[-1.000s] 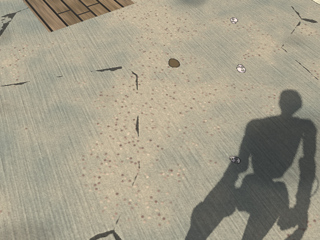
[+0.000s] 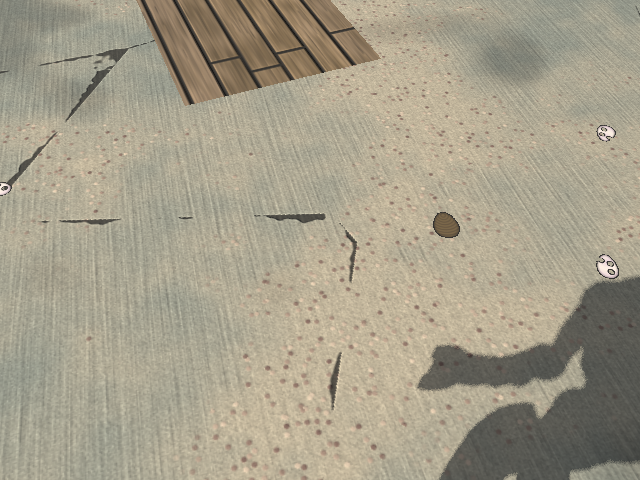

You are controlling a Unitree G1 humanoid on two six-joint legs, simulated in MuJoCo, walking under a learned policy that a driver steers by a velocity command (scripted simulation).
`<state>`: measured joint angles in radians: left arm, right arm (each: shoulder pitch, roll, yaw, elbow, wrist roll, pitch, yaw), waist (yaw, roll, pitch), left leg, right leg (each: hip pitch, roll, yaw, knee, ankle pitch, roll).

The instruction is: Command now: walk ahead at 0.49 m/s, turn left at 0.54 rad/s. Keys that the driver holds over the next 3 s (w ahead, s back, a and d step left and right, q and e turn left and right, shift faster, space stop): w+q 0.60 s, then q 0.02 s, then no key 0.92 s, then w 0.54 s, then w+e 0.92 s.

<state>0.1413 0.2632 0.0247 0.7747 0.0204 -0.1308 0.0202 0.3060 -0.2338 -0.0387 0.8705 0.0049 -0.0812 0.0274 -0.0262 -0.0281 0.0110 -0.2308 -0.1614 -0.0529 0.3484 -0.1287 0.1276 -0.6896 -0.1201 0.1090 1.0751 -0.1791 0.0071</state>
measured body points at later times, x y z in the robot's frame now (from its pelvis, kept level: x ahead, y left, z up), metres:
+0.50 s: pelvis +0.26 -0.05 +0.01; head +0.29 -0.05 +0.45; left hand +0.23 +0.24 -0.11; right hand +0.49 -0.26 -0.10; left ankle +0.28 +0.13 -0.65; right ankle +0.27 -0.15 -0.74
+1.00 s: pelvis +0.42 +0.08 +0.00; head +0.45 +0.11 +0.44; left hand +0.40 +0.38 -0.13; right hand +0.68 -0.08 -0.10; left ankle +0.45 +0.18 -0.74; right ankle +0.53 -0.07 -0.68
